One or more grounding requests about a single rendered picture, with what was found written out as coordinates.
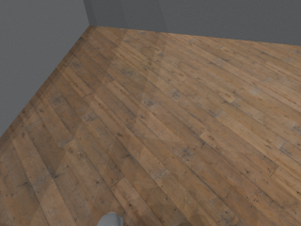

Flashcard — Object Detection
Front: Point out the robot left thigh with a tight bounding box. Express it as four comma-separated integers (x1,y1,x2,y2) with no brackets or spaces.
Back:
97,213,123,226

